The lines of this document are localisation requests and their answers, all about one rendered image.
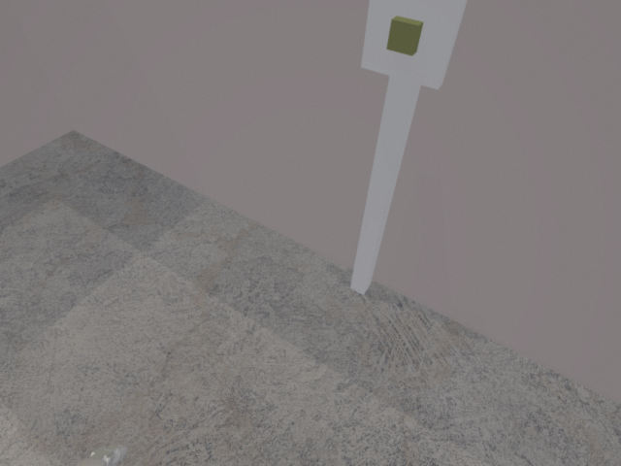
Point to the panel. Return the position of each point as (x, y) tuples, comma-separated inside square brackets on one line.
[(441, 22)]

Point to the button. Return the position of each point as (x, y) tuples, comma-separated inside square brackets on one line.
[(404, 35)]

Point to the robot left hand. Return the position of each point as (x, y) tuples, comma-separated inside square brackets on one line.
[(105, 456)]

